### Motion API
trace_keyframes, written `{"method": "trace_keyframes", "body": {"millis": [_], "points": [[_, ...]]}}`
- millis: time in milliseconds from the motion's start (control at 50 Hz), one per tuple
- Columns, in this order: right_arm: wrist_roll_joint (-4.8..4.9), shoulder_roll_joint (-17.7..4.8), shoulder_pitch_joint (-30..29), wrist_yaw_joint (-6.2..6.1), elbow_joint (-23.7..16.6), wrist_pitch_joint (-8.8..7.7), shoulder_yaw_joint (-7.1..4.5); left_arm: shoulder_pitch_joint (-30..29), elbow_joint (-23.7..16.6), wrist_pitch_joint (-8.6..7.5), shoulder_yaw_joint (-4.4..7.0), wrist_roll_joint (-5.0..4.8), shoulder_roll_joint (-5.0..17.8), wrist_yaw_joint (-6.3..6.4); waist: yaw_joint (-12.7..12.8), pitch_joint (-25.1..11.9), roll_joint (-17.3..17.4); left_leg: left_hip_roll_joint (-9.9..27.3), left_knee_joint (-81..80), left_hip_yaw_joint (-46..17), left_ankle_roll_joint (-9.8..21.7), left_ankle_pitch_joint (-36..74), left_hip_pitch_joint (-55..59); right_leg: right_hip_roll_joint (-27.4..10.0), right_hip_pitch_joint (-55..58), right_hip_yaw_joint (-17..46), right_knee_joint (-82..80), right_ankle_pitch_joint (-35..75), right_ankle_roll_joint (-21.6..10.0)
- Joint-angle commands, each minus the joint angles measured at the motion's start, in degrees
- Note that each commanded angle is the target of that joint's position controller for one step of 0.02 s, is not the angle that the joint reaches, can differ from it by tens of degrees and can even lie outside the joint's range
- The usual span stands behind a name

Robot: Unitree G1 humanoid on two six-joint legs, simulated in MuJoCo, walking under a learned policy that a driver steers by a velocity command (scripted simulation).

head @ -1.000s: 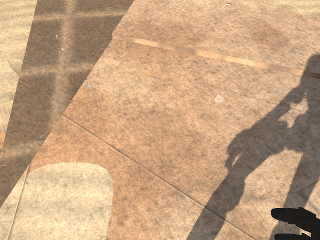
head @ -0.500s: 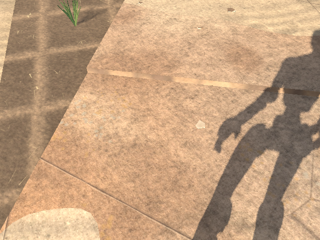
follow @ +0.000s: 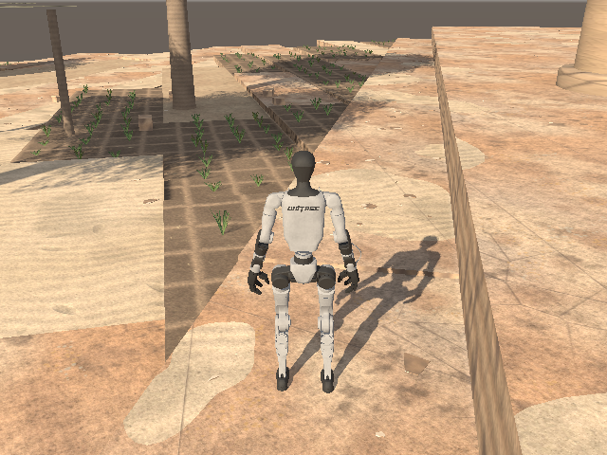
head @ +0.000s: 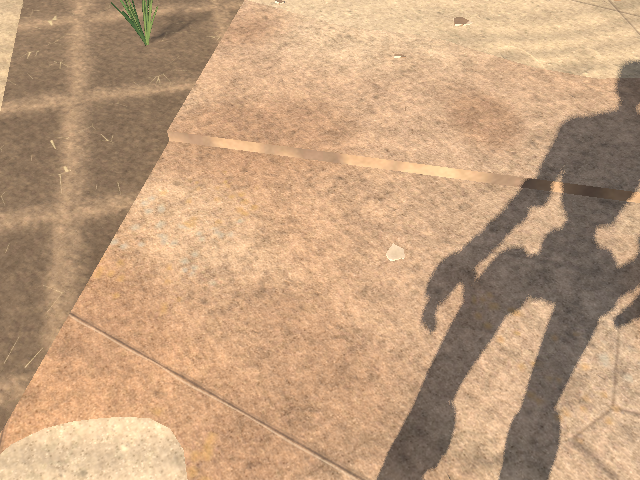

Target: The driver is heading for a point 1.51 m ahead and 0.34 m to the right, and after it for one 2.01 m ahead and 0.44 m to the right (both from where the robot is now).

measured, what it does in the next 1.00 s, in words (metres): walks ahead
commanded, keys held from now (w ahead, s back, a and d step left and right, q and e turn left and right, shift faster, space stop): no key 0.54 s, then w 0.46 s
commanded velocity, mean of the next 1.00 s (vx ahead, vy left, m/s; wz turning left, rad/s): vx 0.13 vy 0.00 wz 0.00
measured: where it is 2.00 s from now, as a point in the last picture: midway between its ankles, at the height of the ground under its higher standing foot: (342, 385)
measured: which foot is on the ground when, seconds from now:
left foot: down 0.00-0.80, up 0.82-1.00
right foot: down 0.00-1.00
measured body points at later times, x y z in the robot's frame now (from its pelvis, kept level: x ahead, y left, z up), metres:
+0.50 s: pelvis -0.01 +0.00 +0.00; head +0.00 +0.00 +0.45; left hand +0.01 +0.25 -0.16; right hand +0.03 -0.25 -0.15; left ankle +0.00 +0.12 -0.74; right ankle -0.01 -0.13 -0.74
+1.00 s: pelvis +0.10 -0.03 +0.01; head +0.11 -0.05 +0.46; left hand +0.00 +0.20 -0.13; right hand +0.22 -0.29 -0.13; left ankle +0.15 +0.12 -0.66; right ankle +0.00 -0.12 -0.74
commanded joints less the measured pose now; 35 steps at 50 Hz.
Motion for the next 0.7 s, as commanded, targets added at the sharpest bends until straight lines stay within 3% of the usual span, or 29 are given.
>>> {"method": "trace_keyframes", "body": {"millis": [20, 540, 580, 620, 640, 680, 700], "points": [[-0.02, -6.17, 0.40, -0.21, -0.93, -0.46, -0.96, 1.18, -0.90, -0.34, 0.97, 0.02, 6.02, 0.29, -0.02, -1.62, -0.15, 1.95, -4.31, -1.80, 1.22, 10.52, 1.42, -0.87, -1.80, 0.44, -4.36, 10.07, -0.95], [0.11, -3.94, 4.82, -0.42, 2.86, -0.75, 0.07, 7.22, 2.89, -0.62, 0.11, -0.13, 3.35, 0.69, -0.21, 0.23, 0.09, 1.59, -5.77, -1.69, 1.39, 5.41, -0.56, -0.33, -3.87, -0.12, -5.17, 5.77, -0.80], [0.45, -4.36, 6.38, -0.66, 3.54, -0.52, -0.17, 8.87, 3.65, -0.47, 0.11, -0.46, 2.80, 0.87, -0.33, -0.37, 0.97, 0.67, -6.30, -1.40, 2.23, -10.39, -1.03, 1.70, -4.58, -2.22, -3.32, -6.63, -1.39], [1.06, -6.32, 7.12, -0.84, 3.00, -0.66, -0.95, 7.96, 2.49, -0.81, 0.42, -0.70, 3.45, 1.07, -0.83, 3.48, 2.75, 3.02, -8.26, -5.20, 4.85, -27.42, -4.93, 2.45, -10.12, -2.81, 0.38, -18.85, -2.91], [1.26, -7.04, 8.21, -0.72, 2.85, -1.16, -1.28, 7.21, 1.75, -1.43, 0.31, -0.69, 2.69, 0.91, -1.33, 5.01, 4.44, 5.93, -10.19, -9.42, 6.56, -31.17, -5.03, 2.23, -13.17, -2.80, 2.97, -18.72, -3.40], [1.65, -9.32, 11.76, -0.38, 3.25, -2.32, -2.33, 6.61, 0.75, -3.05, -0.06, -0.88, 0.40, 0.09, -2.11, 4.15, 10.08, 14.50, -15.84, -21.56, 11.25, -34.80, -2.25, 2.01, -16.21, -4.56, 12.76, -10.85, -3.50], [1.66, -9.48, 11.87, -0.31, 3.00, -2.72, -2.57, 6.38, 0.45, -3.67, 0.07, -1.10, 0.62, -0.41, -1.87, 4.38, 10.20, 17.44, -17.81, -25.81, 13.03, -34.33, -4.59, 0.53, -15.20, -3.20, 16.56, -9.49, -4.30]]}}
